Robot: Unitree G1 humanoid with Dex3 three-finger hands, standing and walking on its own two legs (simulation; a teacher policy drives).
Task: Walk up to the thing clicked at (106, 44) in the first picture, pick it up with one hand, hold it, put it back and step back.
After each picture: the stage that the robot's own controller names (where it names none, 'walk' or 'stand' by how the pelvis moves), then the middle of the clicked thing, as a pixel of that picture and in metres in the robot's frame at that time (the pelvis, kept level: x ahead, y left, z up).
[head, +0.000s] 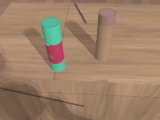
stand; (104, 37) +0.61 -0.08 +0.03
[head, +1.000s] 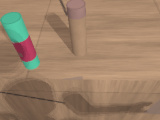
walk; (77, 31) +0.58 +0.07 +0.05
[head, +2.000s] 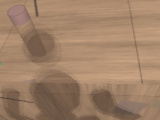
walk; (29, 35) +0.56 +0.29 +0.03
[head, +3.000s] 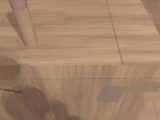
walk; (24, 22) +0.70 +0.25 +0.05
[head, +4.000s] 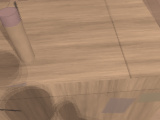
stand; (19, 38) +0.58 +0.28 +0.05
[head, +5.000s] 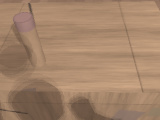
stand; (31, 42) +0.55 +0.25 +0.03
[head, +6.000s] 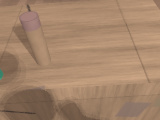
walk; (37, 41) +0.56 +0.23 +0.04
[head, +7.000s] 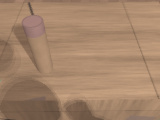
stand; (39, 48) +0.50 +0.19 +0.04
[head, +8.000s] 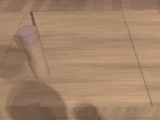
stand; (36, 55) +0.50 +0.22 +0.03
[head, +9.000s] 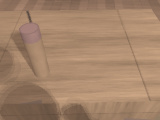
stand; (36, 53) +0.51 +0.21 +0.03
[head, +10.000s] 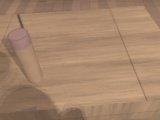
stand; (28, 59) +0.48 +0.24 +0.03
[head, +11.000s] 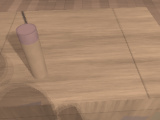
stand; (34, 54) +0.50 +0.22 +0.03
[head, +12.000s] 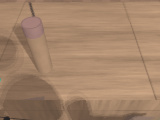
rise first; (39, 48) +0.50 +0.21 +0.03
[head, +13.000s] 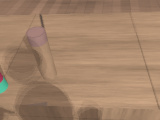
go down; (43, 56) +0.50 +0.21 +0.03
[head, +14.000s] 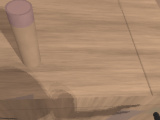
go down; (26, 39) +0.50 +0.18 +0.06
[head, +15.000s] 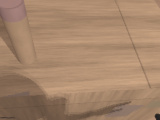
approach; (20, 34) +0.50 +0.19 +0.08
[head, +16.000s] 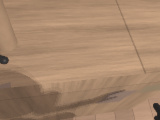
close in; out of the picture +0.51 +0.22 +0.11
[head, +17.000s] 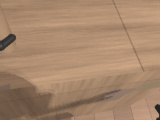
lift; out of the picture +0.51 +0.22 +0.11
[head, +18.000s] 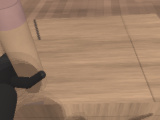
lift; (22, 52) +0.32 +0.17 +0.24
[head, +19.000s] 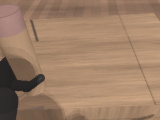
hold; (22, 56) +0.33 +0.18 +0.21
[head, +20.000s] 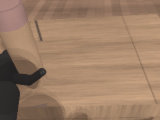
hold; (23, 50) +0.33 +0.17 +0.23
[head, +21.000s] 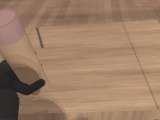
hold; (23, 59) +0.31 +0.16 +0.23
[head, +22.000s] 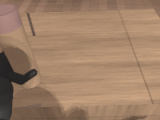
crouch; (18, 51) +0.37 +0.20 +0.18
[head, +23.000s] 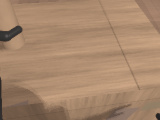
lower; out of the picture +0.49 +0.21 +0.23
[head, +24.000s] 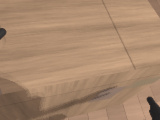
lower; out of the picture +0.53 +0.21 +0.13
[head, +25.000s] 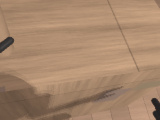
lower; out of the picture +0.51 +0.21 +0.11
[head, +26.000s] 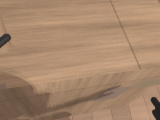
lower; out of the picture +0.52 +0.22 +0.12
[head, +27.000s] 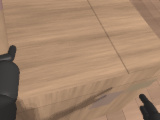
loosen; out of the picture +0.50 +0.17 +0.11
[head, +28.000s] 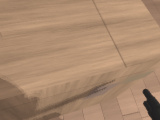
open; out of the picture +0.56 +0.21 +0.11
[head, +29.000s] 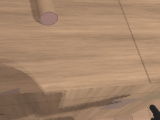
sink last; out of the picture +0.73 +0.11 +0.01
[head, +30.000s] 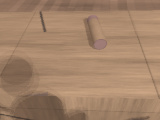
sink last; (96, 31) +0.78 -0.01 -0.02
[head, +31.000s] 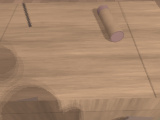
stand; (109, 22) +0.77 -0.14 -0.01
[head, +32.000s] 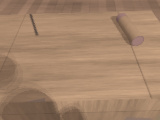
stand; (128, 28) +0.82 -0.26 -0.06
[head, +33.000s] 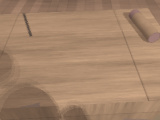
stand; (143, 24) +0.83 -0.35 -0.06
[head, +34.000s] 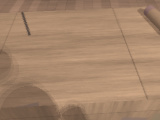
stand; (159, 20) +0.85 -0.46 -0.06
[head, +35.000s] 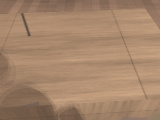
stand; (155, 75) +0.95 -0.71 -0.73
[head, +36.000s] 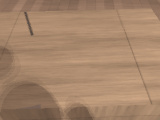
stand; out of the picture +0.83 -0.87 -0.75
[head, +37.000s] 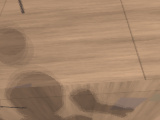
walk; out of the picture +0.81 -0.94 -0.72
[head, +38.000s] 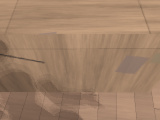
walk; out of the picture +0.99 -1.13 -0.71
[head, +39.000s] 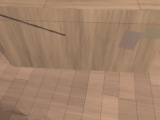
walk; out of the picture +1.26 -1.32 -0.73
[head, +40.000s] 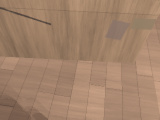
stand; out of the picture +1.18 -1.38 -0.73
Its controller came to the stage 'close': yes
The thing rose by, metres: 0.20
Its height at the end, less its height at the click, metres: -0.77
